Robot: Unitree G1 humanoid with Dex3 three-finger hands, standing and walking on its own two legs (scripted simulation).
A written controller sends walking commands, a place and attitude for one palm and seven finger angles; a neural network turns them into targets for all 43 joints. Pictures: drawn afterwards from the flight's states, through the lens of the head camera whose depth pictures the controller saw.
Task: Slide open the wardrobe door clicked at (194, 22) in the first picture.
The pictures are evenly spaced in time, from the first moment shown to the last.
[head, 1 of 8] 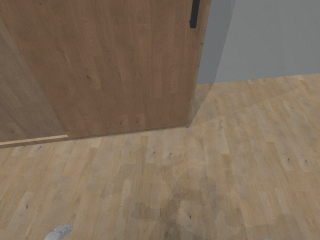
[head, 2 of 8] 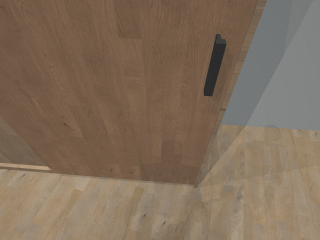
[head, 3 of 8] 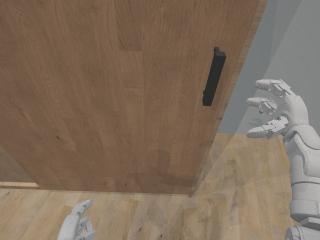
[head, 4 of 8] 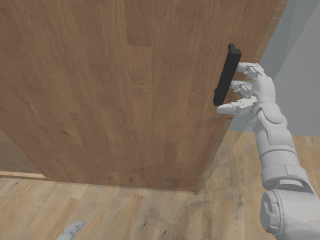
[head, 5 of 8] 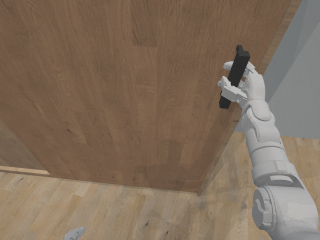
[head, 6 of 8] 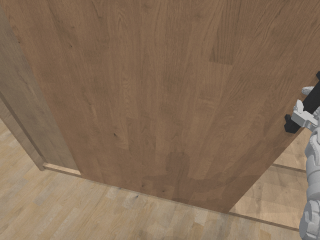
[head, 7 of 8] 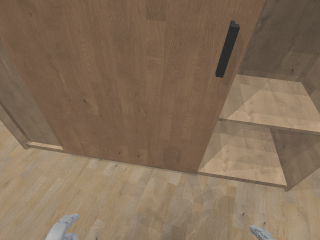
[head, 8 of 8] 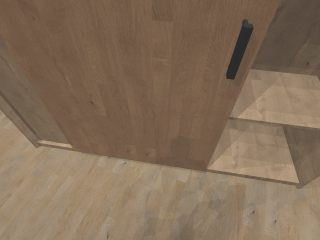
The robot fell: no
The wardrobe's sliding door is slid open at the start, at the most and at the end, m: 0.00 0.60 0.59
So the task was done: yes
